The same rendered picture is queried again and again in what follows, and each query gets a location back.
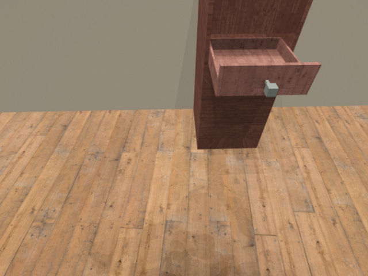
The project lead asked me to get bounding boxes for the handle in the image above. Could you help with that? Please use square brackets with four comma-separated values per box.
[264, 80, 279, 97]

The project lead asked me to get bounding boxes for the cabinet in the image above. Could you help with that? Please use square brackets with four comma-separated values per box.
[193, 0, 313, 150]

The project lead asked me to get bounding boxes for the drawer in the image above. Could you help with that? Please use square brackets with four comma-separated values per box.
[208, 37, 321, 96]

